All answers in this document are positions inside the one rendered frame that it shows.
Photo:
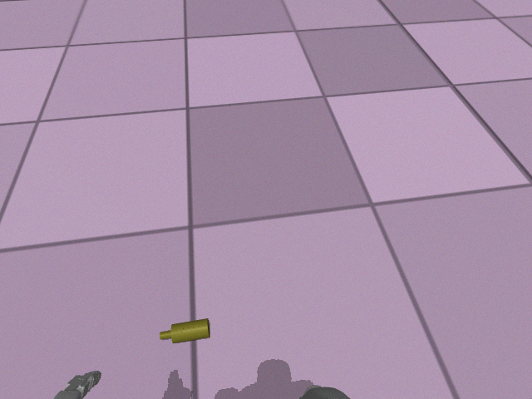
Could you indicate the bottle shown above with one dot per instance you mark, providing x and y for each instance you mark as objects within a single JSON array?
[{"x": 188, "y": 331}]

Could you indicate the left robot hand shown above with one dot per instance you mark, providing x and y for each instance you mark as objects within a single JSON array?
[{"x": 79, "y": 386}]

